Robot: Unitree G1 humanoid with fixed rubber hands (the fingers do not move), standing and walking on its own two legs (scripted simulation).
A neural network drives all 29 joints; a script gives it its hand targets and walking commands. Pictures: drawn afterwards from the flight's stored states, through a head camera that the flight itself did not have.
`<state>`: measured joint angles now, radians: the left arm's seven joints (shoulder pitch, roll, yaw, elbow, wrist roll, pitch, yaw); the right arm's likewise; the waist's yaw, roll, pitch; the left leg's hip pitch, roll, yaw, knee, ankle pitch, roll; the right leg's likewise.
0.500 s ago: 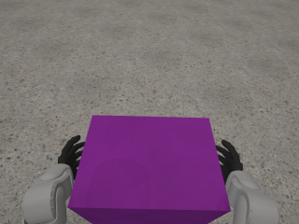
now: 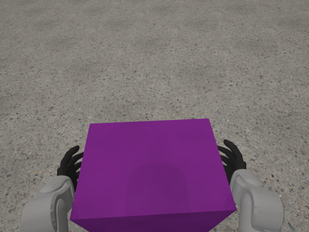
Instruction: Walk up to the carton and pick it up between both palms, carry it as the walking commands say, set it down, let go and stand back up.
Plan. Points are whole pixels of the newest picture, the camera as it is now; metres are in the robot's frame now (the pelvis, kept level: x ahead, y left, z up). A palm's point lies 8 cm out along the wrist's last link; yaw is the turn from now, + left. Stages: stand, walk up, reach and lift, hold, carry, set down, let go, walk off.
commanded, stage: carry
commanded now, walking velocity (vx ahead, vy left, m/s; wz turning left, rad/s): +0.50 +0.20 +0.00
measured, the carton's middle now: (152, 185) +0.26 +0.02 +0.00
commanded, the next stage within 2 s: none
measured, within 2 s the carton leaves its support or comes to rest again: neither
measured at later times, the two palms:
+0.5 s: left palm (76, 83) +0.61 +0.31 +0.07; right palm (178, 83) +0.57 -0.06 +0.08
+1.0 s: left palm (82, 39) +0.94 +0.38 +0.09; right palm (159, 37) +0.96 +0.01 +0.07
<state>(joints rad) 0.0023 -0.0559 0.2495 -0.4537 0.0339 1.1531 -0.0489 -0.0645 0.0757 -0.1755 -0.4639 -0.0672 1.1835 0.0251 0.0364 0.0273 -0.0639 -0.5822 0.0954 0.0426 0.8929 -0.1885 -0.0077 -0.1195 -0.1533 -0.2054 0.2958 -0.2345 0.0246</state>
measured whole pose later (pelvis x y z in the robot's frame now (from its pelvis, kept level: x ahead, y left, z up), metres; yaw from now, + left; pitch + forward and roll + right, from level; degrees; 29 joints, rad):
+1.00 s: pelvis +0.70 +0.18 +0.00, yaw +1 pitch +4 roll +3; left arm -0.01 -0.05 0.24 -0.47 0.03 1.14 -0.05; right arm -0.05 0.07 -0.17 -0.49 -0.06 1.15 0.02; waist 0.03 0.04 -0.05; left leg -0.54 0.08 0.08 0.62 -0.13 -0.05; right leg -0.07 -0.16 -0.21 0.27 -0.25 0.05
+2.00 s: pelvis +0.88 +0.25 -0.02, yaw -1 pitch +4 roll +0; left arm -0.07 -0.01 0.20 -0.28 0.08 1.13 -0.05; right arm -0.07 0.06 -0.18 -0.31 -0.09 1.12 0.02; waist 0.00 0.01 -0.15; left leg -0.34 0.02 0.21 0.50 -0.24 0.07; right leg -0.29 -0.07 -0.09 0.51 -0.29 0.03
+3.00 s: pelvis +0.87 +0.26 -0.01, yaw +6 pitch -3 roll -1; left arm -0.08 -0.01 0.12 0.03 0.12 0.79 -0.01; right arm -0.05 -0.01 -0.17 0.00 -0.14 0.76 0.08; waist -0.06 -0.03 0.03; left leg -0.18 -0.05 0.11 0.39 -0.17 0.09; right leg -0.11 -0.02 0.06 0.43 -0.26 -0.01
